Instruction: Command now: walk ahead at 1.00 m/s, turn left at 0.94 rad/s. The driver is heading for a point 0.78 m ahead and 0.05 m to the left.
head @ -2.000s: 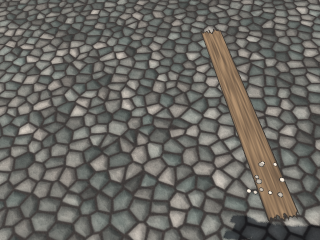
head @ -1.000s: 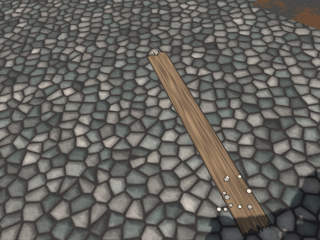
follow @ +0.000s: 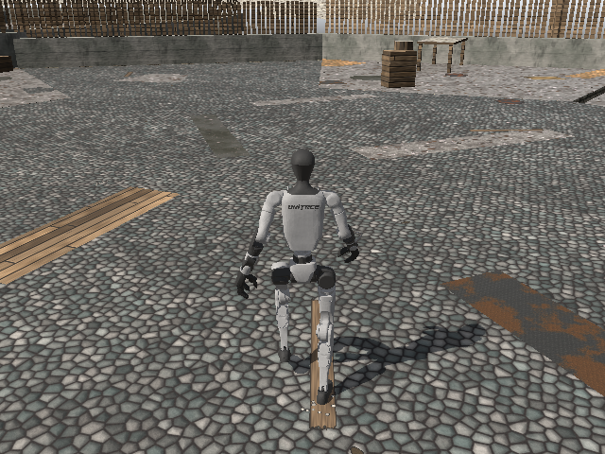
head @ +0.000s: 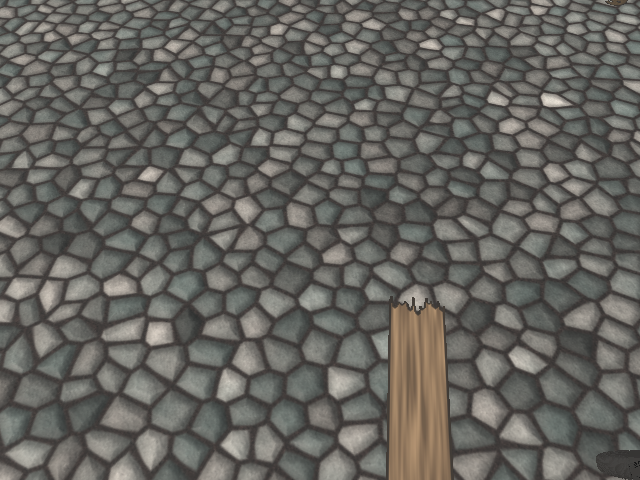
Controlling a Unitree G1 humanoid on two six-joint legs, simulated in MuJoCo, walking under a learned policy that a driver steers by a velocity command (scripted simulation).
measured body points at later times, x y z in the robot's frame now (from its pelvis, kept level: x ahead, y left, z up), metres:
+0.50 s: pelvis +0.46 +0.05 +0.00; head +0.50 +0.05 +0.45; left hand +0.61 +0.34 -0.06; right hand +0.56 -0.23 -0.13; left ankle +0.30 +0.04 -0.73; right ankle +0.74 -0.02 -0.68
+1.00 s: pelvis +0.82 +0.13 +0.00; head +0.84 +0.15 +0.45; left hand +0.73 +0.37 -0.15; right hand +1.04 -0.03 -0.11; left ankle +0.92 +0.25 -0.72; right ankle +0.76 +0.02 -0.73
